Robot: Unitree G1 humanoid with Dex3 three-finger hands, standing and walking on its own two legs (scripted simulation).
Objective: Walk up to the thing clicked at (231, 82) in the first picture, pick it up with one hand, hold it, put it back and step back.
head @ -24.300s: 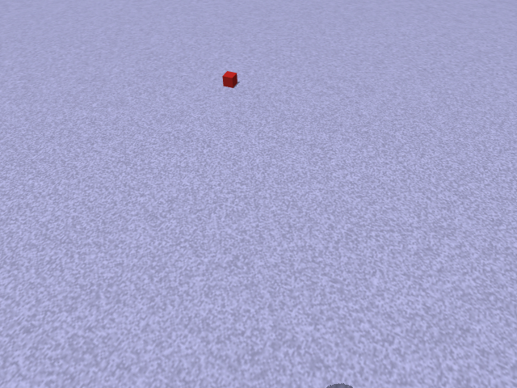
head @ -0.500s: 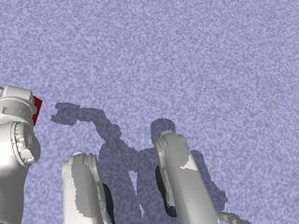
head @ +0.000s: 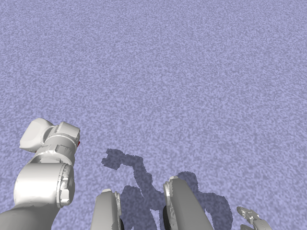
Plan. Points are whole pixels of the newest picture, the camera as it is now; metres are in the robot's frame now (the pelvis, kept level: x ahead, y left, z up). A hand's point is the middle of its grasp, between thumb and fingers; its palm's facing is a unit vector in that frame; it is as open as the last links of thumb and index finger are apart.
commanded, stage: lift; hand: left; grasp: from above
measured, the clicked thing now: (57, 145) +0.40 +0.25 -0.10
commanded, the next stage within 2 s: hold in 0.60 s
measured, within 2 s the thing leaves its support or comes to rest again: neither
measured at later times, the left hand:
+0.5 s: hand (41, 130) +0.38 +0.22 +0.05, palm faces -0.14 -0.45 -0.88, open 10.6 cm
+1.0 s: hand (26, 116) +0.39 +0.23 +0.10, palm faces -0.15 -0.45 -0.88, open 10.6 cm
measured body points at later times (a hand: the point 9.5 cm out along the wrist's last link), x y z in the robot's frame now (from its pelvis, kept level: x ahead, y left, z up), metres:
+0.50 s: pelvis +0.03 +0.00 +0.11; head +0.10 -0.02 +0.55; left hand +0.39 +0.24 +0.10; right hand +0.10 -0.26 -0.04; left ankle +0.06 +0.16 -0.55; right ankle +0.07 -0.10 -0.55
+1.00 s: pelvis +0.06 +0.01 +0.15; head +0.11 +0.00 +0.59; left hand +0.40 +0.25 +0.15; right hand +0.15 -0.25 +0.01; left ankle +0.06 +0.16 -0.55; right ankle +0.07 -0.10 -0.55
